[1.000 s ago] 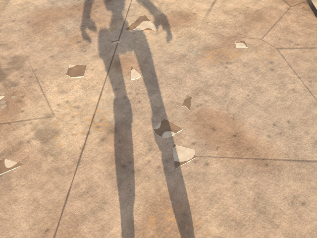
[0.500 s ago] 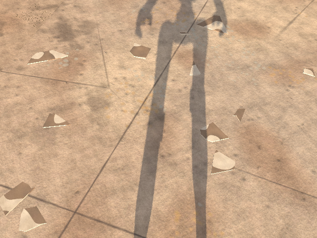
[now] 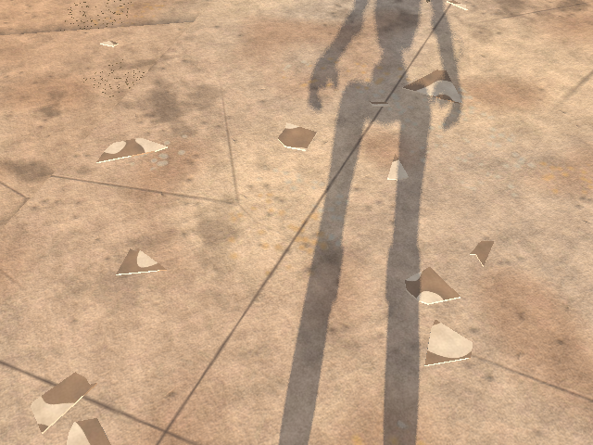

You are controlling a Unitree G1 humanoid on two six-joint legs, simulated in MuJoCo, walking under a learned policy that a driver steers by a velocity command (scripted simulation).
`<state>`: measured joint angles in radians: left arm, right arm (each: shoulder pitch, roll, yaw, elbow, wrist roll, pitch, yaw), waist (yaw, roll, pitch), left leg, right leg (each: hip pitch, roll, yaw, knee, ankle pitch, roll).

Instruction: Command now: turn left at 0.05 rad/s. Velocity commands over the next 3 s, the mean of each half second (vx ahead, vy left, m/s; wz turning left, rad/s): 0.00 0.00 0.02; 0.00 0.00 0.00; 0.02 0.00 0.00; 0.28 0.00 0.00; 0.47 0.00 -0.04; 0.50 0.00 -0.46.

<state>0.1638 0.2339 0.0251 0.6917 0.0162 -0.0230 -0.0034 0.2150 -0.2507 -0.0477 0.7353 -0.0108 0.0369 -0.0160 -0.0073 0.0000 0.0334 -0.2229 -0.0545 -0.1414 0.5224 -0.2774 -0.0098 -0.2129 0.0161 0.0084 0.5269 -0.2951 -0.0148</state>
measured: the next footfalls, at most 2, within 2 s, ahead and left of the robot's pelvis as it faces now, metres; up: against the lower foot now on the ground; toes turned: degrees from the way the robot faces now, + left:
left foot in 1.88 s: +0.13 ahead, +0.14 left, +0.00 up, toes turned +2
